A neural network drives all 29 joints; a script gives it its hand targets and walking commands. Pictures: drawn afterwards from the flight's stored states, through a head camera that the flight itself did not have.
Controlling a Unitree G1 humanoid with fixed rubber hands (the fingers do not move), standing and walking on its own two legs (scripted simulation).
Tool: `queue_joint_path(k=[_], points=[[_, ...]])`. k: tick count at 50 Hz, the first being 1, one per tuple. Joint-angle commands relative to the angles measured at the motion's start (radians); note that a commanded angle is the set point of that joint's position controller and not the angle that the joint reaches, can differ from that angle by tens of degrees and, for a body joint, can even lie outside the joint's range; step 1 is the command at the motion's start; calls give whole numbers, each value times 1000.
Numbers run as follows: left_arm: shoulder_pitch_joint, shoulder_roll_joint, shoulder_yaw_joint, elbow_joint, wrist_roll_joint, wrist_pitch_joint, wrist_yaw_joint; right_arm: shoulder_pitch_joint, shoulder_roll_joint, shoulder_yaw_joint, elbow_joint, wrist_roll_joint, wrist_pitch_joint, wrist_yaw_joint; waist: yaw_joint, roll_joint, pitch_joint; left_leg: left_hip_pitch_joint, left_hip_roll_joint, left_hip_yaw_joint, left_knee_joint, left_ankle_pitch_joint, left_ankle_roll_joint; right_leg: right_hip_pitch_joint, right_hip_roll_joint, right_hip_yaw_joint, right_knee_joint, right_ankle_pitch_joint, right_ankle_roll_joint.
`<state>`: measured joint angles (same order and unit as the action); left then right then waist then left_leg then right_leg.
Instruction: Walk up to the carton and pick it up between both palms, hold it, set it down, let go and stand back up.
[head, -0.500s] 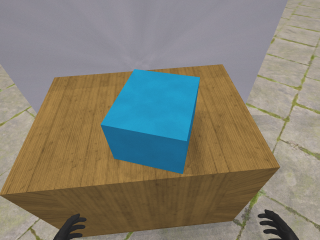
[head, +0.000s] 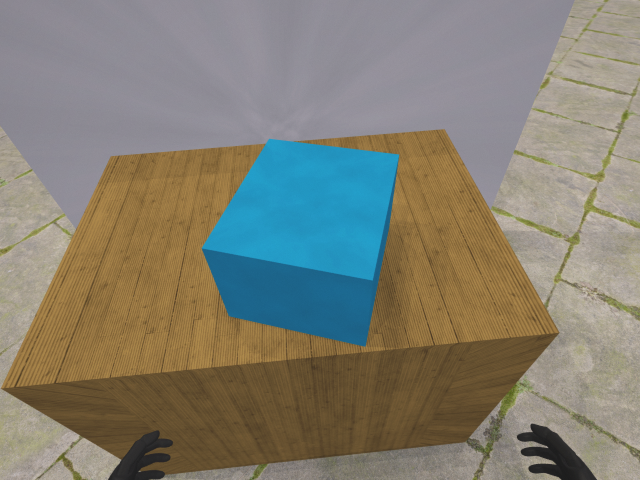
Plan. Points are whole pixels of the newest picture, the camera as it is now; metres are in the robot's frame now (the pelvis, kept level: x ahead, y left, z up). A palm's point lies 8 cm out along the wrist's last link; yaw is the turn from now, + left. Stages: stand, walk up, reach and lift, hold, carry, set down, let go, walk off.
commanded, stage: stand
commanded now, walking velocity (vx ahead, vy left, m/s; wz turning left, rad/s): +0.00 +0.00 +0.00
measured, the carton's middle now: (313, 235) +0.50 +0.01 -0.03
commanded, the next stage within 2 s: none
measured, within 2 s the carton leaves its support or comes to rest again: neither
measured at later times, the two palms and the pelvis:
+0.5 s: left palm out of the picture +0.14 +0.27 -0.08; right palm out of the picture +0.11 -0.29 -0.08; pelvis +0.00 +0.00 +0.00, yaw +0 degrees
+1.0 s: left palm out of the picture +0.15 +0.27 -0.08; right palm out of the picture +0.11 -0.29 -0.08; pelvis +0.01 +0.00 +0.00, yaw +0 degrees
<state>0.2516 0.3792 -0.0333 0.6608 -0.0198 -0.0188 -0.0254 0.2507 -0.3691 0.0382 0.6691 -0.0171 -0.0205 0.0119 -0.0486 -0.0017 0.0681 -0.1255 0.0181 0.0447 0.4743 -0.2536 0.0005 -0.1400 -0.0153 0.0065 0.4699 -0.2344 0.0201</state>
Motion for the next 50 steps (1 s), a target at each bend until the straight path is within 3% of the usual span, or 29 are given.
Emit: queue_joint_path(k=[1,3,4,5,10,13,14,16,17,19,20,22,24,25,27,28,34,36,38,39,41,43,44,45,46,47,48,49,50], points=[[-95,152,89,35,34,-15,7,-73,-222,-98,61,-5,-28,-7,31,101,-24,-76,98,-90,-158,27,30,-35,-94,88,-88,128,-67],[-95,193,103,38,38,-27,5,-60,-224,-99,62,1,-26,-6,26,106,-36,-97,116,-120,-184,0,40,5,-83,77,-84,123,-61],[-63,203,105,38,26,-21,6,-83,-218,-95,55,-8,-24,-8,51,49,-51,-86,118,-101,-170,42,40,6,-80,73,-78,142,-52],[-71,205,97,44,32,-24,10,-74,-199,-89,51,-1,-26,-10,18,68,-64,-57,120,-110,-175,44,41,-3,-93,70,-69,169,-61],[-95,217,108,48,38,-13,17,-33,-213,-83,72,-7,-16,-15,13,85,8,-113,112,-108,-191,-20,33,-29,-75,78,-75,117,-58],[-54,208,104,55,42,-19,13,-75,-200,-83,46,9,-24,-11,53,73,10,-136,116,-123,-208,-45,37,-22,-76,83,-59,86,-70],[-39,189,103,77,35,-13,11,-106,-196,-85,46,9,-29,-9,48,113,-2,-139,126,-135,-219,-126,42,-13,-69,77,-71,71,-67],[-99,167,90,49,39,-20,2,-36,-211,-85,59,19,-28,-9,19,70,25,-116,115,-118,-203,-66,40,-49,-92,102,-95,91,-74],[-91,189,104,59,40,-21,7,-35,-230,-87,67,-3,-32,-12,21,101,-26,-73,104,-109,-184,-35,25,-27,-78,84,-92,84,-63],[-69,181,98,66,34,-24,13,-45,-209,-88,63,3,-29,-18,28,23,-28,-38,119,-128,-173,76,45,-41,-92,86,-89,131,-73],[-68,182,89,63,29,-16,12,-89,-218,-86,55,1,-31,-15,34,102,-20,-88,112,-110,-164,26,39,-37,-83,88,-82,151,-62],[-49,186,92,71,36,-22,15,-68,-201,-82,57,5,-20,-14,44,43,-51,-53,108,-99,-156,76,35,-5,-96,83,-74,173,-67],[-122,195,94,70,39,-16,14,-55,-195,-79,61,7,-30,-10,6,74,-14,-70,101,-95,-161,75,35,-39,-101,107,-77,193,-68],[-85,188,100,63,31,-19,9,-52,-207,-80,68,5,-32,-10,45,61,-50,-69,112,-100,-160,86,38,1,-93,90,-75,146,-58],[-113,197,99,70,32,-12,11,-49,-209,-87,69,6,-27,-14,10,83,-29,-56,106,-91,-162,101,30,-6,-94,93,-92,207,-61],[-104,190,100,62,33,-16,10,-70,-210,-86,60,4,-27,-16,20,106,-31,-53,103,-83,-155,110,23,-18,-101,92,-77,180,-57],[-115,208,102,78,34,-25,7,-78,-215,-85,73,-1,-24,-17,39,38,16,-76,113,-106,-164,61,38,-48,-97,94,-97,103,-65],[-87,184,94,82,34,-15,3,-52,-238,-86,73,5,-22,-16,29,102,-16,-90,115,-116,-175,-4,32,-11,-93,90,-98,129,-68],[-124,198,95,71,35,-19,7,-64,-208,-83,73,-3,-20,-15,34,50,2,-69,109,-99,-176,67,29,-25,-97,89,-83,134,-65],[-66,168,86,79,30,-23,12,-45,-206,-79,73,-3,-16,-17,40,103,-28,-60,105,-96,-169,50,30,-17,-93,103,-104,134,-66],[-130,187,94,87,36,-16,7,-66,-223,-97,68,4,-27,-11,17,87,5,-60,98,-89,-173,78,30,-30,-97,93,-102,162,-67],[-99,177,92,79,36,-25,5,-83,-207,-85,72,5,-26,-14,53,70,-56,-38,112,-89,-156,105,32,0,-93,87,-82,162,-71],[-101,211,105,83,34,-21,10,-87,-222,-92,62,5,-26,-15,41,46,-64,-23,115,-98,-170,83,30,-18,-89,79,-76,163,-67],[-90,188,95,94,36,-16,13,-110,-211,-85,58,3,-28,-14,43,97,-24,-62,106,-102,-173,36,29,-29,-88,89,-89,152,-65],[-101,183,96,84,40,-14,11,-110,-201,-82,53,-1,-23,-15,53,69,-68,-90,119,-119,-190,-19,36,21,-85,67,-78,128,-64],[-121,189,92,75,37,-9,12,-65,-200,-80,67,14,-24,-15,22,25,-29,-66,119,-112,-183,51,34,-16,-96,70,-87,168,-68],[-90,191,95,78,28,-11,14,-88,-200,-82,68,5,-25,-17,41,23,-26,-61,106,-93,-161,55,27,-19,-88,72,-83,176,-60],[-125,188,91,88,32,-14,16,-58,-187,-76,71,1,-20,-18,10,81,-23,-53,97,-85,-177,45,18,-37,-97,95,-94,157,-62],[-99,160,85,85,34,-18,15,-84,-225,-96,74,-3,-27,-20,34,121,1,-82,108,-99,-175,28,26,-17,-101,98,-108,129,-64]])
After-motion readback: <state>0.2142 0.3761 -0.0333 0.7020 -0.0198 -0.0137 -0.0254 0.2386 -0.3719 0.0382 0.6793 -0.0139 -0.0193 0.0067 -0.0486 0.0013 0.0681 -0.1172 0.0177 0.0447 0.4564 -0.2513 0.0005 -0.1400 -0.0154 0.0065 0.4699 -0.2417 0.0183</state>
